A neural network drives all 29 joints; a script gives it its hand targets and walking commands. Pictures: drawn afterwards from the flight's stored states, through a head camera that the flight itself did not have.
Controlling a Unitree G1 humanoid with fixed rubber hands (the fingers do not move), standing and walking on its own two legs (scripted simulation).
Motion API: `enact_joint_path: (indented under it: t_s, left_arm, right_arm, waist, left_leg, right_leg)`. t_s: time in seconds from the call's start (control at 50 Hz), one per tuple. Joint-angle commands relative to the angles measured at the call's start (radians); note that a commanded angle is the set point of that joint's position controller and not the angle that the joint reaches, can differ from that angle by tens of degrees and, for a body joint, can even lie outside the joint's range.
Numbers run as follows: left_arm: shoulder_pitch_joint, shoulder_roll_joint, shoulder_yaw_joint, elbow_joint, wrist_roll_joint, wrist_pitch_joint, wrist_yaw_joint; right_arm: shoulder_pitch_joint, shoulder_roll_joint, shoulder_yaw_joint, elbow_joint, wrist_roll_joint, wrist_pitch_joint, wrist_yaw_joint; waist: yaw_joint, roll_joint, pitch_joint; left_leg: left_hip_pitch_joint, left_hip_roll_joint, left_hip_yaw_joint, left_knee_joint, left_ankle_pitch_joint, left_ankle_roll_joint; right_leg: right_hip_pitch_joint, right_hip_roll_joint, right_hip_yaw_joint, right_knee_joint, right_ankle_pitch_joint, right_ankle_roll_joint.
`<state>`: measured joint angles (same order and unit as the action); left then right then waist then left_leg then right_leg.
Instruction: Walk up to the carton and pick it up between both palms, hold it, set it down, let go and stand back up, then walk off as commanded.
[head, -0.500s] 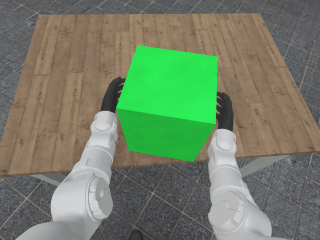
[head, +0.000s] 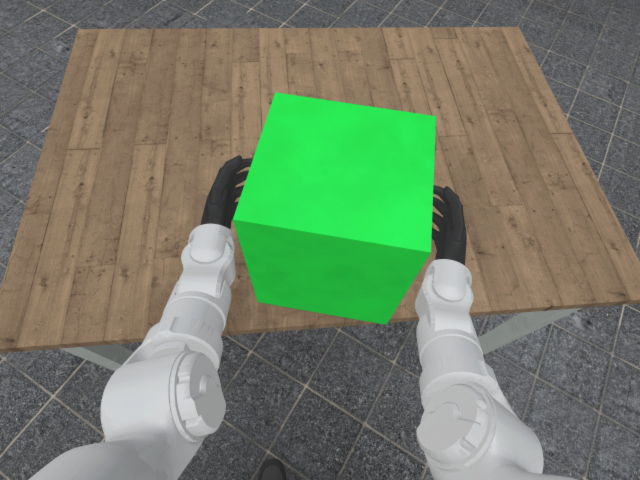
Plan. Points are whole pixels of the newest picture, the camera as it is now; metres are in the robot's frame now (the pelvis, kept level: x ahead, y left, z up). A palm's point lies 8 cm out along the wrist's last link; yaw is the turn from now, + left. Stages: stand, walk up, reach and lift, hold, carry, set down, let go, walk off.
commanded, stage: set down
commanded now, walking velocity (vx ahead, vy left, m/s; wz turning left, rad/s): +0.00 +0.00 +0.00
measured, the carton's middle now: (336, 220) +0.46 -0.01 -0.04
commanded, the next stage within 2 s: none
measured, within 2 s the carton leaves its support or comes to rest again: neither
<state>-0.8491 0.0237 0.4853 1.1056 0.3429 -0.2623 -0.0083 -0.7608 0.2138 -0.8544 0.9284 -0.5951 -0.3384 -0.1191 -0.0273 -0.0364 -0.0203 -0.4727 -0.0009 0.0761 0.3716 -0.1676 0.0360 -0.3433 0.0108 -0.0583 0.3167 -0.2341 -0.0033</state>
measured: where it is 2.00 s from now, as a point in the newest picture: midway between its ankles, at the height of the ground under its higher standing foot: outside the picture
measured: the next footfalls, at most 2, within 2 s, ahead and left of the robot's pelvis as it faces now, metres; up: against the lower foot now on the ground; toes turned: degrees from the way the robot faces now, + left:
none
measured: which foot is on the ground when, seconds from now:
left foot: down 0.00-1.00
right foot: down 0.00-1.00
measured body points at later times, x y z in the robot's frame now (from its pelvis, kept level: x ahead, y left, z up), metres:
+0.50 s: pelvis -0.01 +0.00 +0.00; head +0.12 +0.02 +0.43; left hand +0.44 +0.14 +0.00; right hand +0.40 -0.16 +0.00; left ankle -0.01 +0.09 -0.74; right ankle -0.07 -0.11 -0.74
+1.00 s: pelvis -0.01 +0.00 -0.01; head +0.12 +0.02 +0.42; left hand +0.44 +0.16 -0.02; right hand +0.40 -0.16 -0.02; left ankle -0.01 +0.09 -0.74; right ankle -0.07 -0.11 -0.74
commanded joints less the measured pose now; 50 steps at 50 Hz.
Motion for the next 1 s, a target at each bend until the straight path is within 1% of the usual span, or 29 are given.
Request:
enact_joint_path:
  t_s: [0.0,0.06,0.08,0.1,0.16,0.22,0.26,0.28,0.3,0.32,0.34,0.4,0.44,0.48,0.5,0.56,0.6,0.68,0.7,0.74,0.76,0.8,0.82,0.84,0.86,0.88,0.9,0.94,0.98]
  left_arm:
    - [-0.491,-0.398,-0.091,0.149,0.133,-0.036,-0.143]
    - [-0.489,-0.418,-0.094,0.134,0.133,-0.043,-0.143]
    - [-0.489,-0.417,-0.079,0.141,0.144,-0.042,-0.147]
    - [-0.484,-0.41,-0.075,0.144,0.142,-0.041,-0.146]
    - [-0.492,-0.422,-0.085,0.137,0.145,-0.045,-0.147]
    - [-0.494,-0.418,-0.058,0.152,0.158,-0.044,-0.146]
    - [-0.497,-0.403,-0.059,0.148,0.151,-0.049,-0.143]
    - [-0.503,-0.425,-0.048,0.153,0.168,-0.05,-0.146]
    - [-0.491,-0.406,-0.049,0.152,0.163,-0.049,-0.144]
    - [-0.492,-0.403,-0.037,0.163,0.172,-0.05,-0.144]
    - [-0.494,-0.41,-0.043,0.154,0.173,-0.051,-0.143]
    - [-0.497,-0.379,-0.018,0.164,0.178,-0.047,-0.139]
    - [-0.493,-0.38,-0.014,0.157,0.182,-0.045,-0.138]
    - [-0.498,-0.389,-0.009,0.149,0.189,-0.047,-0.137]
    - [-0.504,-0.356,-0.004,0.145,0.182,-0.047,-0.133]
    - [-0.511,-0.35,-0.006,0.128,0.183,-0.048,-0.121]
    - [-0.515,-0.325,0.006,0.137,0.184,-0.046,-0.114]
    - [-0.508,-0.243,0.019,0.123,0.17,-0.039,-0.093]
    - [-0.509,-0.215,0.014,0.119,0.161,-0.042,-0.086]
    - [-0.5,-0.057,0.006,0.115,0.116,-0.043,-0.048]
    - [-0.489,-0.004,0.004,0.115,0.099,-0.044,-0.033]
    - [-0.494,0.177,-0.012,0.106,0.034,-0.045,0.011]
    - [-0.513,0.244,-0.058,0.097,-0.023,-0.045,0.03]
    - [-0.555,0.254,-0.115,0.083,-0.079,-0.048,0.041]
    - [-0.572,0.251,-0.148,0.095,-0.11,-0.051,0.046]
    - [-0.598,0.239,-0.191,0.102,-0.15,-0.06,0.05]
    - [-0.618,0.249,-0.227,0.113,-0.194,-0.071,0.053]
    - [-0.644,0.265,-0.26,0.156,-0.24,-0.09,0.049]
    - [-0.681,0.311,-0.284,0.183,-0.277,-0.106,0.049]
  right_arm:
    - [-0.447,0.492,0.305,0.121,-0.111,-0.025,0.129]
    - [-0.442,0.517,0.313,0.123,-0.114,-0.029,0.134]
    - [-0.436,0.52,0.298,0.121,-0.129,-0.029,0.132]
    - [-0.433,0.516,0.308,0.134,-0.119,-0.023,0.134]
    - [-0.435,0.54,0.303,0.123,-0.13,-0.028,0.135]
    - [-0.437,0.534,0.298,0.134,-0.131,-0.025,0.139]
    - [-0.445,0.521,0.299,0.114,-0.133,-0.033,0.137]
    - [-0.445,0.559,0.284,0.121,-0.151,-0.031,0.139]
    - [-0.437,0.536,0.288,0.118,-0.145,-0.034,0.137]
    - [-0.435,0.539,0.284,0.127,-0.146,-0.031,0.138]
    - [-0.435,0.55,0.279,0.131,-0.148,-0.03,0.136]
    - [-0.441,0.508,0.256,0.134,-0.146,-0.027,0.136]
    - [-0.424,0.505,0.243,0.144,-0.154,-0.023,0.129]
    - [-0.429,0.521,0.236,0.135,-0.159,-0.028,0.128]
    - [-0.433,0.487,0.236,0.13,-0.152,-0.026,0.126]
    - [-0.434,0.476,0.208,0.142,-0.155,-0.029,0.118]
    - [-0.428,0.459,0.207,0.136,-0.142,-0.023,0.112]
    - [-0.413,0.368,0.201,0.153,-0.113,-0.02,0.089]
    - [-0.415,0.339,0.207,0.152,-0.094,-0.022,0.083]
    - [-0.4,0.146,0.22,0.153,-0.031,-0.035,0.053]
    - [-0.387,0.097,0.226,0.159,-0.011,-0.036,0.033]
    - [-0.364,-0.113,0.234,0.167,0.076,-0.045,-0.012]
    - [-0.381,-0.205,0.268,0.181,0.146,-0.047,-0.029]
    - [-0.413,-0.231,0.303,0.188,0.197,-0.049,-0.045]
    - [-0.429,-0.237,0.334,0.225,0.245,-0.052,-0.048]
    - [-0.447,-0.229,0.351,0.24,0.276,-0.051,-0.053]
    - [-0.468,-0.235,0.372,0.237,0.312,-0.052,-0.055]
    - [-0.489,-0.225,0.372,0.231,0.345,-0.047,-0.067]
    - [-0.512,-0.26,0.369,0.219,0.365,-0.045,-0.073]
  waist:
    - [-0.062,0.021,-0.676]
    - [-0.057,0.031,-0.68]
    - [-0.067,0.021,-0.668]
    - [-0.056,0.015,-0.654]
    - [-0.07,0.024,-0.661]
    - [-0.059,0.023,-0.65]
    - [-0.06,0.021,-0.674]
    - [-0.064,0.018,-0.656]
    - [-0.067,0.02,-0.658]
    - [-0.059,0.017,-0.656]
    - [-0.062,0.016,-0.659]
    - [-0.063,0.021,-0.633]
    - [-0.077,0.014,-0.614]
    - [-0.073,0.018,-0.624]
    - [-0.07,0.02,-0.628]
    - [-0.079,0.022,-0.632]
    - [-0.073,0.028,-0.625]
    - [-0.079,0.024,-0.629]
    - [-0.076,0.034,-0.649]
    - [-0.074,0.052,-0.699]
    - [-0.071,0.042,-0.7]
    - [-0.084,0.052,-0.751]
    - [-0.092,0.067,-0.8]
    - [-0.109,0.072,-0.826]
    - [-0.114,0.086,-0.835]
    - [-0.129,0.079,-0.849]
    - [-0.133,0.077,-0.886]
    - [-0.145,0.069,-0.912]
    - [-0.148,0.091,-0.963]
  left_leg:
    - [0.257,0.044,-0.014,0.098,0.533,-0.039]
    - [0.251,0.045,-0.015,0.102,0.535,-0.037]
    - [0.249,0.045,-0.012,0.102,0.526,-0.037]
    - [0.245,0.045,-0.014,0.102,0.526,-0.032]
    - [0.245,0.044,-0.016,0.108,0.522,-0.035]
    - [0.24,0.046,-0.015,0.106,0.507,-0.031]
    - [0.23,0.043,-0.013,0.111,0.513,-0.032]
    - [0.221,0.041,-0.013,0.104,0.493,-0.028]
    - [0.219,0.041,-0.012,0.106,0.491,-0.029]
    - [0.195,0.037,-0.009,0.101,0.468,-0.024]
    - [0.206,0.037,-0.012,0.098,0.485,-0.026]
    - [0.217,0.038,-0.011,0.096,0.465,-0.027]
    - [0.208,0.036,-0.008,0.094,0.458,-0.024]
    - [0.207,0.035,-0.011,0.104,0.467,-0.026]
    - [0.23,0.036,-0.011,0.104,0.481,-0.029]
    - [0.239,0.033,-0.011,0.108,0.494,-0.031]
    - [0.253,0.034,-0.012,0.115,0.509,-0.033]
    - [0.247,0.031,-0.006,0.114,0.494,-0.033]
    - [0.241,0.031,-0.007,0.119,0.494,-0.038]
    - [0.269,0.031,-0.009,0.141,0.542,-0.051]
    - [0.27,0.029,-0.008,0.145,0.556,-0.05]
    - [0.259,0.025,-0.007,0.172,0.571,-0.058]
    - [0.253,0.024,-0.015,0.192,0.592,-0.068]
    - [0.247,0.023,-0.022,0.212,0.607,-0.076]
    - [0.244,0.022,-0.028,0.228,0.605,-0.083]
    - [0.24,0.021,-0.031,0.243,0.588,-0.086]
    - [0.238,0.025,-0.038,0.27,0.596,-0.091]
    - [0.225,0.026,-0.048,0.29,0.565,-0.09]
    - [0.223,0.026,-0.059,0.31,0.538,-0.093]
  right_leg:
    - [0.074,-0.032,-0.03,0.087,0.646,0.062]
    - [0.07,-0.034,-0.028,0.093,0.648,0.062]
    - [0.066,-0.036,-0.03,0.087,0.637,0.066]
    - [0.063,-0.034,-0.026,0.09,0.64,0.065]
    - [0.051,-0.036,-0.029,0.088,0.628,0.063]
    - [0.043,-0.034,-0.027,0.09,0.601,0.063]
    - [0.052,-0.035,-0.027,0.097,0.636,0.063]
    - [0.053,-0.035,-0.029,0.091,0.614,0.063]
    - [0.046,-0.035,-0.029,0.091,0.615,0.064]
    - [0.068,-0.039,-0.021,0.099,0.631,0.065]
    - [0.056,-0.037,-0.026,0.096,0.634,0.065]
    - [0.048,-0.034,-0.029,0.088,0.581,0.065]
    - [0.036,-0.032,-0.029,0.085,0.578,0.065]
    - [0.031,-0.033,-0.026,0.09,0.582,0.067]
    - [0.022,-0.029,-0.029,0.086,0.564,0.066]
    - [0.007,-0.027,-0.029,0.079,0.559,0.064]
    - [-0.015,-0.024,-0.03,0.076,0.538,0.062]
    - [-0.009,-0.023,-0.025,0.076,0.523,0.061]
    - [-0.004,-0.023,-0.019,0.081,0.53,0.06]
    - [-0.019,-0.015,-0.02,0.09,0.553,0.055]
    - [-0.036,-0.013,-0.017,0.086,0.55,0.056]
    - [-0.048,-0.008,-0.007,0.092,0.573,0.05]
    - [-0.06,0.001,-0.002,0.108,0.609,0.046]
    - [-0.078,0.008,-0.004,0.112,0.612,0.044]
    - [-0.107,0.013,0.001,0.115,0.578,0.038]
    - [-0.136,0.017,0.003,0.111,0.551,0.034]
    - [-0.168,0.019,0.006,0.125,0.538,0.028]
    - [-0.208,0.012,0.012,0.13,0.5,0.028]
    - [-0.238,0.006,0.015,0.136,0.469,0.016]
